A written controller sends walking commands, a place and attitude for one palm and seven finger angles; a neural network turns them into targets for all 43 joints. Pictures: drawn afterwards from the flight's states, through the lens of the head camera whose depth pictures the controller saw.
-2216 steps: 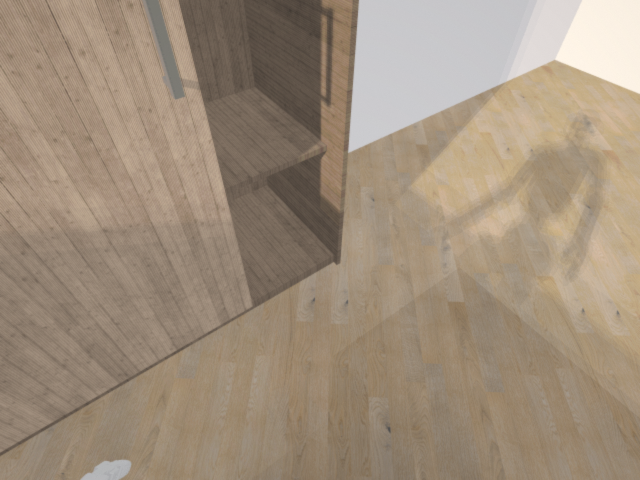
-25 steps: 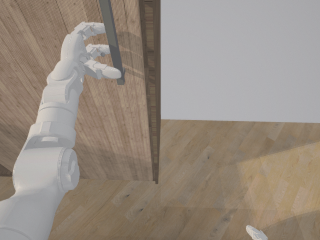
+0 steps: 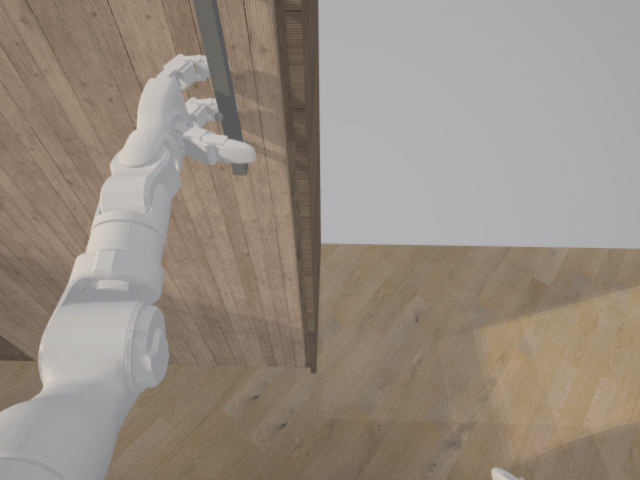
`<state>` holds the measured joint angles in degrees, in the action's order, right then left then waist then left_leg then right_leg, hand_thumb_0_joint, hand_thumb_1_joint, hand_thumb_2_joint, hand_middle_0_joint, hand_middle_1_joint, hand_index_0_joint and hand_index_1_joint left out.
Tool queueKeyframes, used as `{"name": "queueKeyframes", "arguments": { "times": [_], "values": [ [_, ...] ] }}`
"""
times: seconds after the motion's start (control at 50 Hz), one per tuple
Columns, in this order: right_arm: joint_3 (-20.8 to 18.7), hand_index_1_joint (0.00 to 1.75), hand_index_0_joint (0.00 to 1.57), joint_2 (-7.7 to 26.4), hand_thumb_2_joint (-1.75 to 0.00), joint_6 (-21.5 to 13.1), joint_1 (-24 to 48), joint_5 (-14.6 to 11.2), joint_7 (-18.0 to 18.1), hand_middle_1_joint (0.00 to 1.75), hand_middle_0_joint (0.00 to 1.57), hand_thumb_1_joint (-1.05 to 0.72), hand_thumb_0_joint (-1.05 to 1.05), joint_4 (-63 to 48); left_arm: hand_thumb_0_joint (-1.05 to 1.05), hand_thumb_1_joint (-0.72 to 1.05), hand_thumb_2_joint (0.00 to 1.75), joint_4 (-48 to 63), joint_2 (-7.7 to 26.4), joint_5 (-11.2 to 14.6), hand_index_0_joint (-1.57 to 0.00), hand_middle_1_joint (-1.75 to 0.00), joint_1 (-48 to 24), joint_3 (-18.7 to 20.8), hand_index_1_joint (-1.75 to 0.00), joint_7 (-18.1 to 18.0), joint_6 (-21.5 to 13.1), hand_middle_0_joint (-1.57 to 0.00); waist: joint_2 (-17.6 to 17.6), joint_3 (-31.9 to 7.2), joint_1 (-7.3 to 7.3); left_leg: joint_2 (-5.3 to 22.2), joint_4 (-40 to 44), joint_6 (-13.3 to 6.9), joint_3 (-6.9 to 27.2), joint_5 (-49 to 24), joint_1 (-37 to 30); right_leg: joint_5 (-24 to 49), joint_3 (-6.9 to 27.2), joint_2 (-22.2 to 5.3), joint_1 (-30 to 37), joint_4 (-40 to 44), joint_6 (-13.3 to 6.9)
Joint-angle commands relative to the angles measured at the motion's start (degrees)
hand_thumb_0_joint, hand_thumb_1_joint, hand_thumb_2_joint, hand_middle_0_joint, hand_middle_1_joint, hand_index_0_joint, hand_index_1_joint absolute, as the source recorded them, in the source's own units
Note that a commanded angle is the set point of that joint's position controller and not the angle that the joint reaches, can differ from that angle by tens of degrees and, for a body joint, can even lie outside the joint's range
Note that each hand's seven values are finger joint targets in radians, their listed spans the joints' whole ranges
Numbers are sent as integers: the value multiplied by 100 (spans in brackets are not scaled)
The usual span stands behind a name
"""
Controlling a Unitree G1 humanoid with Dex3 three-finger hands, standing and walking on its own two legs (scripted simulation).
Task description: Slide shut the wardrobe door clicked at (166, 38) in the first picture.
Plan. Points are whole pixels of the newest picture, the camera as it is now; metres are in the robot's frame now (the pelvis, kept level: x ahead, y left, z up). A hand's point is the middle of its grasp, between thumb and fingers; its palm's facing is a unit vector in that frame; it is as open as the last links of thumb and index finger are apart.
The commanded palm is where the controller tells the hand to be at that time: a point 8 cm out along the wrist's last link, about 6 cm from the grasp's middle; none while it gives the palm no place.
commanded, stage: slide the fingers in behind the handle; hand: left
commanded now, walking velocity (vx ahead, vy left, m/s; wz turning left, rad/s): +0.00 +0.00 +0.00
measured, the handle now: (227, 82) +0.53 +0.12 +0.24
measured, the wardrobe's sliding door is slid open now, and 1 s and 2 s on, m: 0.01 0.01 0.01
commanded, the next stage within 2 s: grip the handle and tug to test in 0.66 s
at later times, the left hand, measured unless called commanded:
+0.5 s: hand (237, 114) +0.47 +0.10 +0.23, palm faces -0.02 -1.00 -0.01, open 14.0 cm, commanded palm +0.45 +0.16 +0.23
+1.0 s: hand (237, 115) +0.46 +0.10 +0.23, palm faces -0.02 -1.00 +0.00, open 12.6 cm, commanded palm +0.44 +0.16 +0.23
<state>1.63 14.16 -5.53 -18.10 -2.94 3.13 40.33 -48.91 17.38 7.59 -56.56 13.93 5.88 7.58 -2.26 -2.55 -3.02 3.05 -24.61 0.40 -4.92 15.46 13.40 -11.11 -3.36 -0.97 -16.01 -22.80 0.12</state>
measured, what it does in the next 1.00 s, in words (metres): stands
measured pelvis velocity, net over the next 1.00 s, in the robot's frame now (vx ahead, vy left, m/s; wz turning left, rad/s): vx -0.01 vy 0.00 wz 0.00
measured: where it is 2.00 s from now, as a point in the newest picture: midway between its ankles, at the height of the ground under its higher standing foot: outside the picture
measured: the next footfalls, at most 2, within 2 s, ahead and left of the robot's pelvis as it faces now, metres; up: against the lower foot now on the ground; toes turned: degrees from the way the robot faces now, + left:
none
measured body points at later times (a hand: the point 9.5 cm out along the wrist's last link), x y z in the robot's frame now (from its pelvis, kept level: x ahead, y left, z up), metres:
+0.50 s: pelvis -0.01 +0.00 +0.00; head +0.01 -0.01 +0.45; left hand +0.47 +0.16 +0.23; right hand +0.08 -0.25 -0.12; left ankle -0.04 +0.12 -0.74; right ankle +0.00 -0.12 -0.74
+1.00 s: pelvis -0.01 +0.00 +0.00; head +0.00 -0.01 +0.45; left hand +0.46 +0.15 +0.23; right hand +0.08 -0.25 -0.12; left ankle -0.04 +0.12 -0.74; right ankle +0.00 -0.12 -0.74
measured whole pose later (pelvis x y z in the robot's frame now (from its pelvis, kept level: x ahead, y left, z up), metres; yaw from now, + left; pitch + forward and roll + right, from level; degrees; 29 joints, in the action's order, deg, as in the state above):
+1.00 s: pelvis -0.01 +0.00 +0.00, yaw +0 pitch +4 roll +0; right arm 1.7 13.9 -7.0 -17.4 -2.6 3.0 40.8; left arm -52.0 15.1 6.4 -59.5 12.7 2.6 6.2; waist -2.0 -2.3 -3.2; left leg 3.0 -24.4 0.6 -5.0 14.2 13.7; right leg -10.2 -3.2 -1.0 -16.6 -23.2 -0.2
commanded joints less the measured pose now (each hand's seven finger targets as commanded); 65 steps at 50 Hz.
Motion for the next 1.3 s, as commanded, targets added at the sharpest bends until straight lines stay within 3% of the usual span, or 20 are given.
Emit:
{"name": "queueKeyframes", "arguments": {
  "times": [0.0, 0.1, 0.16, 0.2, 0.22, 0.34, 0.48, 0.56, 0.66, 0.74, 0.78, 0.86, 0.9, 0.96, 1.0, 1.06, 1.14, 1.2, 1.24, 1.28],
  "values": [
    [-255, 30, 20, 739, -90, -290, 116, -17, 81, 30, 20, -90, 0, -656, 0, -50, 30, 1481, 926, 62, -30, -120, -3432, -73, -120, -45, -430, -30, 206, -2052, -91, -208, 80, -212, 248, -1938, -740, 2016, 128, 141, 836, -21, -109],
    [-258, 30, 20, 705, -90, -357, 133, 4, 61, 30, 20, -90, 0, -612, 0, -50, 30, 1515, 787, 94, -30, -120, -3412, -67, -120, -154, -452, -30, 97, -2221, -21, -199, 50, -177, 286, -2079, -879, 2032, 118, 144, 819, -62, -128],
    [-238, 30, 20, 737, -90, -308, 81, 24, 59, 30, 20, -90, 0, -520, 0, -50, 30, 1027, 741, 59, -30, -120, -3331, -85, -120, -256, -363, -30, 452, -1789, -70, -198, 129, -181, 299, -1813, -608, 1782, 76, 133, 719, -3, -104],
    [-235, 30, 20, 702, -90, -308, 146, 10, 43, 30, 20, -90, 0, -580, 0, -50, 30, 1258, 747, -19, -30, -120, -3472, -111, -120, -321, -404, -30, 142, -2022, -24, -208, 106, -175, 272, -1904, -701, 1852, 129, 122, 751, -53, -121],
    [-234, 30, 20, 687, -90, -320, 102, 36, 31, 30, 20, -90, 0, -566, 0, -50, 30, 1260, 682, -46, -30, -120, -3536, -148, -120, -355, -435, -30, 249, -2044, -40, -201, 98, -167, 298, -2003, -723, 1933, 99, 127, 774, -78, -126],
    [-227, 30, 20, 723, -90, -272, 54, 46, 59, 30, 20, -90, 0, -531, 0, -50, 30, 857, 1032, -109, -30, -120, -3561, 139, -120, -437, -488, -30, 548, -1861, -45, -201, 152, -198, 249, -1690, -482, 1795, 154, 110, 821, -19, -88],
    [-245, 30, 20, 695, -90, -350, 32, 16, 61, 30, 20, -90, 0, -590, 0, -50, 30, 1005, 743, -66, -30, -120, -3639, -130, -120, -269, -657, -30, 255, -2052, -85, -200, 115, -190, 232, -1728, -685, 1825, 172, 118, 798, -14, -109],
    [-252, 30, 20, 731, -90, -359, 17, 23, 75, 30, 20, -90, 0, -572, 0, -50, 30, 996, 1065, -46, -30, -120, -3524, 118, -120, -250, -621, -30, 403, -2078, -19, -218, 141, -205, 221, -1711, -549, 1849, 164, 111, 984, 7, -108],
    [-273, 30, 20, 695, -90, -396, 72, -10, 54, 30, 20, -90, 0, -580, 0, -50, 30, 1215, 582, -27, -30, -120, -3520, -289, -120, -231, -595, -30, 188, -1998, -99, -205, 128, -185, 213, -1686, -704, 1737, 143, 124, 779, 26, -111],
    [-266, 30, 20, 710, -90, -419, 93, 1, 54, 30, 20, -90, 0, -540, 0, -50, 30, 1228, 810, 36, -30, -120, -3474, -15, -120, -307, -516, -30, 327, -2069, -11, -215, 135, -190, 239, -1691, -669, 1763, 155, 134, 836, 19, -111],
    [-253, 30, 20, 709, -90, -414, 122, 6, 42, 30, 20, -90, 0, -567, 0, -41, 34, 1209, 864, -17, -31, -121, -3404, 16, -121, -377, -517, -31, 416, -2041, 26, -222, 169, -201, 234, -1651, -589, 1715, 159, 129, 887, 31, -100],
    [-244, 30, 20, 723, -90, -378, 73, 21, 56, 30, 20, -90, 0, -528, 0, -22, 42, 967, 807, -89, -33, -124, -3575, -115, -124, -369, -516, -33, 494, -1784, -91, -219, 198, -205, 236, -1430, -503, 1522, 159, 111, 768, 93, -83],
    [-248, 30, 20, 720, -90, -398, 95, 25, 61, 30, 20, -90, 0, -573, 0, -13, 46, 1103, 1085, -58, -34, -125, -3561, 171, -125, -366, -583, -34, 442, -2085, 5, -224, 156, -219, 229, -1620, -604, 1752, 197, 114, 924, 23, -103],
    [-240, 30, 20, 686, -90, -381, 101, 14, 53, 30, 20, -90, 0, -596, 0, 1, 52, 989, 829, -84, -35, -127, -3485, -68, -127, -303, -601, -35, 371, -1948, -35, -222, 152, -200, 208, -1594, -572, 1716, 170, 105, 863, 34, -101],
    [-248, 30, 20, 724, -90, -383, 59, 13, 63, 30, 20, -90, 0, -561, 0, 11, 56, 864, 1038, -71, -36, -129, -3453, 111, -129, -289, -585, -36, 498, -1904, -40, -218, 152, -211, 220, -1529, -525, 1696, 187, 114, 827, 42, -89],
    [-236, 30, 20, 701, -90, -366, 94, -3, 68, 30, 20, -90, 0, -595, 0, 25, 62, 913, 807, -71, -38, -131, -3586, -135, -131, -244, -592, -38, 341, -1852, -98, -228, 157, -203, 209, -1467, -535, 1602, 184, 98, 776, 66, -90],
    [-242, 30, 20, 702, -90, -416, 66, 6, 67, 30, 20, -90, 0, -578, 0, 43, 70, 1024, 842, -30, -40, -133, -3680, -71, -133, -251, -623, -40, 231, -2051, -70, -223, 127, -186, 247, -1567, -640, 1660, 181, 118, 762, 13, -108],
    [-240, 30, 20, 721, -90, -405, 47, 5, 78, 30, 20, -90, 0, -544, 0, 57, 76, 892, 932, -22, -42, -135, -3575, -6, -135, -239, -623, -42, 427, -1979, -85, -213, 124, -195, 241, -1605, -576, 1718, 165, 123, 785, 11, -95],
    [-242, 30, 20, 698, -90, -422, 45, 2, 67, 30, 20, -90, 0, -551, 0, 67, 80, 929, 688, -45, -43, -137, -3648, -213, -137, -237, -625, -43, 314, -1918, -114, -211, 134, -184, 253, -1584, -579, 1670, 159, 124, 698, 4, -99],
    [-247, 30, 20, 727, -90, -419, 19, 8, 69, 30, 20, -90, 0, -530, 0, 76, 84, 888, 835, -39, -44, -138, -3657, -86, -138, -289, -627, -44, 350, -1917, -108, -207, 145, -181, 276, -1550, -580, 1585, 150, 128, 682, 18, -97]
  ]
}}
